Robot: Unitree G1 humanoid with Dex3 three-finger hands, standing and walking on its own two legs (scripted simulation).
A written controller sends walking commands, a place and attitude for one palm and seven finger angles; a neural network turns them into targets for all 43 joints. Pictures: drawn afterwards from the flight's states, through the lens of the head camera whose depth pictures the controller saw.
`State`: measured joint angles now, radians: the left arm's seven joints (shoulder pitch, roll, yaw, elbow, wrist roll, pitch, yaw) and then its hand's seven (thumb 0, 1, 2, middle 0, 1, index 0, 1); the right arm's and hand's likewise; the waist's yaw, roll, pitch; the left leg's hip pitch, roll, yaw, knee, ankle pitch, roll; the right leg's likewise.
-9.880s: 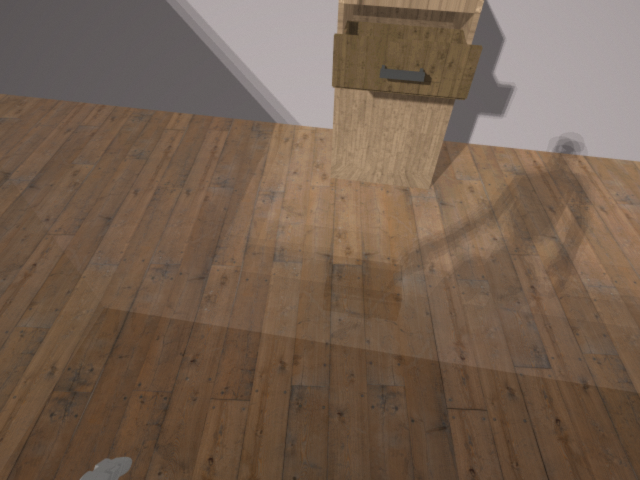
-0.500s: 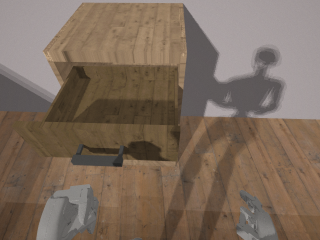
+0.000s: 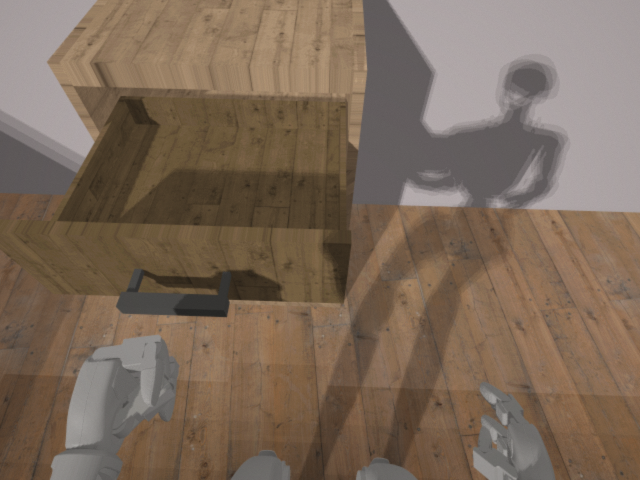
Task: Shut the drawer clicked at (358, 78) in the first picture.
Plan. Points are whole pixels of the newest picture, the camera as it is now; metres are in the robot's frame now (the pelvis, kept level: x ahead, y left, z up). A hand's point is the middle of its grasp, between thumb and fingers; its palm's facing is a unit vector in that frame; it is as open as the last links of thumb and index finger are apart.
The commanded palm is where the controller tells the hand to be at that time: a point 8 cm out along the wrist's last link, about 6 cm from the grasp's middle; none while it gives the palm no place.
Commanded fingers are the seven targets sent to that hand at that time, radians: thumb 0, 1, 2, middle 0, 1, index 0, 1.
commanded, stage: bring the fist close to the handle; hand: left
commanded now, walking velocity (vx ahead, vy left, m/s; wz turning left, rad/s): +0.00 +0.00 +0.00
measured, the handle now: (178, 290) +0.35 +0.20 +0.01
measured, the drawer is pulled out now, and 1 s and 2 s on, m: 0.29 0.29 0.20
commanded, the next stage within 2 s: push the drawer shut in 0.86 s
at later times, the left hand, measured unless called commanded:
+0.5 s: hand (194, 365) +0.25 +0.16 +0.00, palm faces -0.04 -1.00 -0.01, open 3.3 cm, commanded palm +0.23 +0.22 +0.01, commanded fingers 0.00 0.90 0.90 -1.40 -1.60 -1.40 -1.60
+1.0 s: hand (189, 363) +0.25 +0.17 +0.01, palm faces +0.01 -1.00 -0.02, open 3.3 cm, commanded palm +0.23 +0.22 +0.01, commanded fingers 0.00 0.90 0.90 -1.40 -1.60 -1.40 -1.60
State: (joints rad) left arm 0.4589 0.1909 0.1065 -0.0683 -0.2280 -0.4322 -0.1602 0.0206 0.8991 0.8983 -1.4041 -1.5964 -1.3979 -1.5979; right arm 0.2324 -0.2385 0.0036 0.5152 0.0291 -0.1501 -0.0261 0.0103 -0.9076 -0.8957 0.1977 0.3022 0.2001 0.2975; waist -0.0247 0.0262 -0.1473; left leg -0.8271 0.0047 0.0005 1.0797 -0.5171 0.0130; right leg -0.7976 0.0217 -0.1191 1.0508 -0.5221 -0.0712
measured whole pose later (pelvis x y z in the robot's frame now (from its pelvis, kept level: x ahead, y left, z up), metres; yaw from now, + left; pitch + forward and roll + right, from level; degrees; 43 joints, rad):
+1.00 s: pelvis -0.02 +0.03 -0.03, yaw -1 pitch +20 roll -3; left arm 0.24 0.17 0.00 0.04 -0.14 -0.46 -0.02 0.02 0.90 0.90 -1.40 -1.60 -1.40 -1.60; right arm 0.20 -0.23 0.02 0.49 0.01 -0.05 0.01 0.01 -0.91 -0.90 0.20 0.30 0.20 0.30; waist -0.02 0.03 -0.17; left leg -1.03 -0.01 0.02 1.24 -0.56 0.06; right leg -0.99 0.00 -0.11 1.19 -0.55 -0.04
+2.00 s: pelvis -0.03 +0.03 -0.03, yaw -1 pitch +21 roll -2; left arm -0.37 0.22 0.12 0.63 -0.14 -0.46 -0.03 0.03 0.84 0.94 -1.41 -1.60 -1.40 -1.60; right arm 0.24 -0.26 0.03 0.62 0.01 -0.03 -0.01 0.01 -0.91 -0.90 0.20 0.30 0.20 0.30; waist -0.07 0.03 -0.15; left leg -1.07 -0.01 0.02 1.22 -0.51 0.05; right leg -1.04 0.00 -0.11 1.18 -0.51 -0.04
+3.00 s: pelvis -0.03 +0.03 -0.04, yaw -3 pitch +27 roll -3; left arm -0.89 0.43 0.35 1.18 -0.05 -0.53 -0.09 0.05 0.83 0.93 -1.40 -1.60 -1.40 -1.60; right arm 0.33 -0.27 0.04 0.64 -0.03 0.06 0.02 0.00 -0.91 -0.90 0.20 0.30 0.20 0.30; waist -0.19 0.04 -0.14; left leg -1.20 0.02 0.02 1.26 -0.52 0.05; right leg -1.16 0.03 -0.11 1.19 -0.50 -0.04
